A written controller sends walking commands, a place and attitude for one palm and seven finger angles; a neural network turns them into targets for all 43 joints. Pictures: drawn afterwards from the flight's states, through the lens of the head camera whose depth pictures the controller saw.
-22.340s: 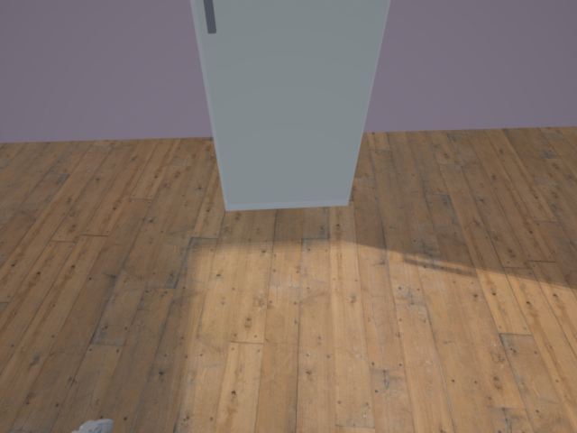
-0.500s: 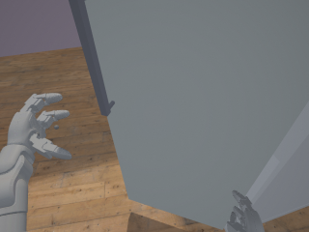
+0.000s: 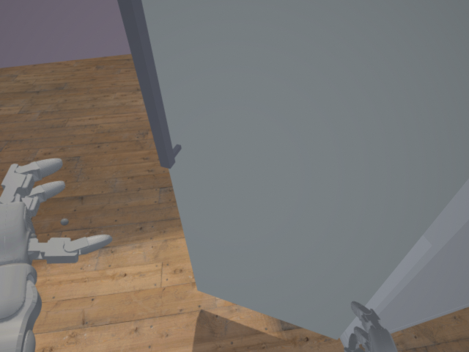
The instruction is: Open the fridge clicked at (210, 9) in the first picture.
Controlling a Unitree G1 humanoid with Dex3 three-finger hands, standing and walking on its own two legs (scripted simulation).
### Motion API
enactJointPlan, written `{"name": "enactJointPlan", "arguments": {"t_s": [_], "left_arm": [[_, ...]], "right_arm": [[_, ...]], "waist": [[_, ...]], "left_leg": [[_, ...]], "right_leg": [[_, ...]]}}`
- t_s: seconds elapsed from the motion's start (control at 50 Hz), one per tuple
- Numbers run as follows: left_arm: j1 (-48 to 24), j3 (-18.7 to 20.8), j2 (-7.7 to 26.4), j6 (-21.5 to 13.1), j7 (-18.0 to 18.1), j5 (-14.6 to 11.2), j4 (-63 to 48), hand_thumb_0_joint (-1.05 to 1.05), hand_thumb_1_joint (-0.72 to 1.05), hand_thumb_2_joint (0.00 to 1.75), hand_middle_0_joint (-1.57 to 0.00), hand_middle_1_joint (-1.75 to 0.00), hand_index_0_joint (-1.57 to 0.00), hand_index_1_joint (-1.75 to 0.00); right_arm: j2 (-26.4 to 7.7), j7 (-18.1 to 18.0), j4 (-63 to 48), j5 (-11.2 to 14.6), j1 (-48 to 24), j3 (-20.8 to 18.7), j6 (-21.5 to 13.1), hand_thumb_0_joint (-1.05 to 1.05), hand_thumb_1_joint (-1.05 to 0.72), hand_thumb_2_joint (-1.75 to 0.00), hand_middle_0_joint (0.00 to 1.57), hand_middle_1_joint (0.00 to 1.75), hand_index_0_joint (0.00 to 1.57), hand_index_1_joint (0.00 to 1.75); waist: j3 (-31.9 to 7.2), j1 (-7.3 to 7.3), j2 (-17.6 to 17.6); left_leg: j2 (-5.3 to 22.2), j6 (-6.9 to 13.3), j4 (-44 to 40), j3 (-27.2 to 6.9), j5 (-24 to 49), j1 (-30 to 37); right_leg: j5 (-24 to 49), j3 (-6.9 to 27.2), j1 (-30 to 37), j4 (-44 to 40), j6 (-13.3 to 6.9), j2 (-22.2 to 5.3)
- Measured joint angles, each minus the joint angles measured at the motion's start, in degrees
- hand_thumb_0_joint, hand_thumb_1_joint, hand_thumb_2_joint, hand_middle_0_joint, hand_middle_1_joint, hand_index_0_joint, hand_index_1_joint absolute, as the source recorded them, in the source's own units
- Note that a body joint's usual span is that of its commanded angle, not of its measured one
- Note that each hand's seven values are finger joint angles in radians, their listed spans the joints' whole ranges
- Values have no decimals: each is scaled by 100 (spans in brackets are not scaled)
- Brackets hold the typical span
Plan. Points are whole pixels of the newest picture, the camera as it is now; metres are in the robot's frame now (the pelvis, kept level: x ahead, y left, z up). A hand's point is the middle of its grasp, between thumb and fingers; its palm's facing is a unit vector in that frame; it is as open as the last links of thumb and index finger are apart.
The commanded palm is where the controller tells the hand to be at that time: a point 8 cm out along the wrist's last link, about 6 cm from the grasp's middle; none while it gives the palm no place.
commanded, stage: draw the hand back to the body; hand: left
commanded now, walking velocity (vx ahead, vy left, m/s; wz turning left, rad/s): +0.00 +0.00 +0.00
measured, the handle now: (157, 87) +0.46 +0.21 +0.24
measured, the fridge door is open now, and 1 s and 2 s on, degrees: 55 55 55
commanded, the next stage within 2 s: step back with the hand held close in 0.80 s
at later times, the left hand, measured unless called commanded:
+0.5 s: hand (52, 234) +0.20 +0.28 +0.16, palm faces +0.47 -0.80 -0.38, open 8.1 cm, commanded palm +0.16 +0.31 +0.17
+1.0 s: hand (51, 231) +0.20 +0.28 +0.17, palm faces +0.48 -0.78 -0.39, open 7.4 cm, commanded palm +0.14 +0.31 +0.18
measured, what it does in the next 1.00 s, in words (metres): stands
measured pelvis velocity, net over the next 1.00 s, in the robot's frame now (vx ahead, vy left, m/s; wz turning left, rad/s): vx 0.01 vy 0.00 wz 0.01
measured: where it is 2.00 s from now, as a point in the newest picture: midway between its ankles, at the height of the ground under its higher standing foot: outside the picture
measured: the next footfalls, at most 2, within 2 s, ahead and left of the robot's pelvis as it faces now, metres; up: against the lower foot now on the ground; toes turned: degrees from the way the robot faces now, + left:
none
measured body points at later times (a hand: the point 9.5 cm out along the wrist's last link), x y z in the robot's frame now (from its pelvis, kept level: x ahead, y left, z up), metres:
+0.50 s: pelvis +0.02 +0.01 +0.00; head -0.01 +0.00 +0.45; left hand +0.17 +0.32 +0.18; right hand +0.21 -0.20 -0.08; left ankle +0.00 +0.12 -0.74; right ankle +0.00 -0.12 -0.74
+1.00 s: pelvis +0.01 +0.00 +0.00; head -0.02 -0.01 +0.45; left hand +0.17 +0.32 +0.19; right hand +0.19 -0.21 -0.08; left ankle +0.00 +0.12 -0.74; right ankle +0.00 -0.12 -0.74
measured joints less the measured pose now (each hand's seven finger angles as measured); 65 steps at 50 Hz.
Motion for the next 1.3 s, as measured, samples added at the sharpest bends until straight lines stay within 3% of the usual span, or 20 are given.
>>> {"name": "enactJointPlan", "arguments": {"t_s": [0.28,0.58,0.94,1.06,1.14,1.3], "left_arm": [[721,3,24,-248,21,123,-482,0,33,63,-22,-63,-23,-63],[1089,17,-21,-139,59,148,-891,1,80,86,-21,-35,-22,-35],[1085,0,-4,-174,56,138,-887,1,89,90,-21,-30,-21,-30],[1119,257,133,-568,105,230,-984,1,89,90,-21,-30,-21,-30],[1492,217,192,-640,101,242,-1221,1,89,90,-20,-30,-21,-30],[1801,303,481,-756,130,240,-1427,1,89,90,-21,-30,-22,-30]], "right_arm": [[88,71,-55,-46,0,-93,238,2,-90,-90,20,30,20,30],[92,70,-190,-68,-114,-102,334,1,-90,-90,20,30,20,30],[112,55,-110,-82,-40,-93,349,1,-90,-90,20,30,20,30],[20,99,-344,-37,-151,-100,650,1,-90,-90,20,30,20,30],[-22,77,-561,-19,-210,-195,830,1,-90,-90,20,30,20,30],[-5,-26,-785,40,-144,-272,978,1,-90,-90,20,30,20,30]], "waist": [[4,-72,23],[4,67,16],[57,3,46],[-35,-226,64],[-24,-347,25],[15,-369,-108]], "left_leg": [[-52,62,-222,113,-26,341],[-79,73,-225,49,-40,399],[-31,29,-286,40,28,455],[24,36,15,-48,12,-159],[-19,75,51,29,81,-425],[-104,165,148,123,223,-726]], "right_leg": [[4,111,299,-207,74,-48],[-9,45,407,-258,90,-74],[46,36,450,-297,43,-26],[154,-53,-6,-280,45,29],[207,24,-333,-163,91,-20],[313,119,-703,48,171,-111]]}}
